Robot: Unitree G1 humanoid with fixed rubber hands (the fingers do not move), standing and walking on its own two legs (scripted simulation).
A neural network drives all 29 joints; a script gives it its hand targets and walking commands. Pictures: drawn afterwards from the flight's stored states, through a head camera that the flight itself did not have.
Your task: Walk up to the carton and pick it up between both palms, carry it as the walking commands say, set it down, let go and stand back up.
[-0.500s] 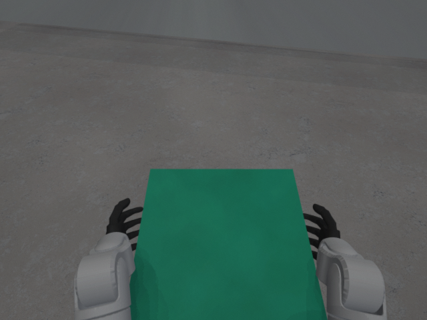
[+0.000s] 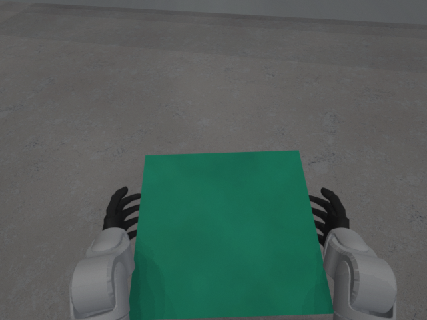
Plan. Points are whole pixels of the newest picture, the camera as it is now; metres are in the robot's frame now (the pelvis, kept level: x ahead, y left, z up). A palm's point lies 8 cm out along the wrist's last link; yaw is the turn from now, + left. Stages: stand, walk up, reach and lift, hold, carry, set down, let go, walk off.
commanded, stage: carry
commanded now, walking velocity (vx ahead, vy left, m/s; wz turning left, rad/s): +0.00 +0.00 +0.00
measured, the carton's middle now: (224, 238) +0.29 +0.01 -0.02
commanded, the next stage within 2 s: none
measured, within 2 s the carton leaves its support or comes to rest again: neither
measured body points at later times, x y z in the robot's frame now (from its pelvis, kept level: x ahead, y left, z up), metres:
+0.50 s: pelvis +0.10 -0.01 -0.01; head +0.09 -0.01 +0.44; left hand +0.38 +0.16 +0.06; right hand +0.37 -0.20 +0.05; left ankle +0.08 +0.11 -0.74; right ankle +0.01 -0.07 -0.74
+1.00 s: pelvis +0.07 +0.00 -0.02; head +0.04 +0.00 +0.43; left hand +0.34 +0.17 +0.04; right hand +0.32 -0.19 +0.03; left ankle +0.08 +0.11 -0.75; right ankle +0.01 -0.07 -0.75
